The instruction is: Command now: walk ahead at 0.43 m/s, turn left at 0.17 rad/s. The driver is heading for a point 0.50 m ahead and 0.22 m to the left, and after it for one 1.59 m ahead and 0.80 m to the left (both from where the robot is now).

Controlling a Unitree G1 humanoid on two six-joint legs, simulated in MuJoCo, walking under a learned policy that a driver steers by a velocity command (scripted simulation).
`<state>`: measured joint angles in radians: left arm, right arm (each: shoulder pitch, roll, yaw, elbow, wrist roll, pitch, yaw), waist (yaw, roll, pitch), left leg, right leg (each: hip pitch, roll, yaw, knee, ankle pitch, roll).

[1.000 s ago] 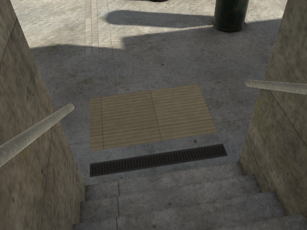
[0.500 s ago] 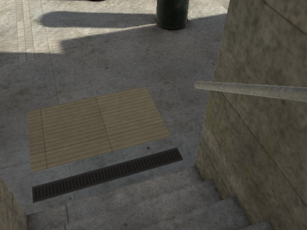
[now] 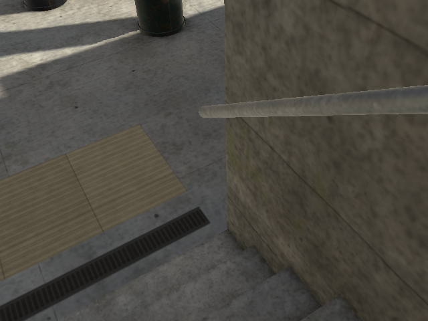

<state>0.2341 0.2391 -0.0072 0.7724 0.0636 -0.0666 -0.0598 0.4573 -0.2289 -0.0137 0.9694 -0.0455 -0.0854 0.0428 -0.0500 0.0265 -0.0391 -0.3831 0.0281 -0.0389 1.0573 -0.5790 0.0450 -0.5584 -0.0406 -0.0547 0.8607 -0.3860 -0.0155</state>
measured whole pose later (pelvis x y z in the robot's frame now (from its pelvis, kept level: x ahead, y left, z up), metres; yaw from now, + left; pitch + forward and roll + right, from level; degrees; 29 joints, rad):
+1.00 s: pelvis +0.39 +0.05 -0.32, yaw +33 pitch +3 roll +3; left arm 0.20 0.23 0.01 0.77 0.07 -0.04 -0.07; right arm 0.48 -0.20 0.05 0.87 -0.05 -0.08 0.06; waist -0.08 -0.04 -0.07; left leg -0.59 -0.16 -0.16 1.70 -0.87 0.02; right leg -0.38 -0.02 -0.04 0.44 -0.01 -0.13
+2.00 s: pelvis +0.61 +0.28 -0.47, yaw +45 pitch -2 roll +4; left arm 0.12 0.24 0.04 0.88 0.01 -0.04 0.01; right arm 0.47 -0.22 -0.06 1.03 -0.03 -0.03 -0.07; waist -0.05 -0.07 0.03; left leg -0.32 -0.02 0.13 1.38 -0.82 0.07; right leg -0.28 0.01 -0.06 0.39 0.38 -0.06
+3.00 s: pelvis +0.93 +0.70 -0.81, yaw +30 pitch +0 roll +6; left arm 0.07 0.24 -0.01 0.88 0.05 -0.06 -0.09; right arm 0.60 -0.07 0.07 1.09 -0.06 -0.12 -0.02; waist -0.10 -0.06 0.00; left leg -0.09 -0.03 0.28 0.98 -0.87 0.01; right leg -0.62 -0.13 0.05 0.61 0.44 -0.08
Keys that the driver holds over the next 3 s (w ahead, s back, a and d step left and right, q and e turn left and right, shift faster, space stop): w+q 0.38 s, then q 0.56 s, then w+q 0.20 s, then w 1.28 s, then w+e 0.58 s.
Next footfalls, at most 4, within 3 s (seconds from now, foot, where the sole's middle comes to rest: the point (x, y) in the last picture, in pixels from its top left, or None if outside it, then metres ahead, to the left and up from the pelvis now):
0.46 left None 0.23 0.15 -0.92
0.96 right None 0.53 0.03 -1.11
1.64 left None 0.45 0.28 -1.11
2.00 right None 0.70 0.32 -1.30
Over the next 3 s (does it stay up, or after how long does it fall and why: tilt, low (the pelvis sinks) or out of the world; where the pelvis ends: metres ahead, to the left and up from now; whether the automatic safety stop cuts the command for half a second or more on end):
stays up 0.93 0.70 -0.81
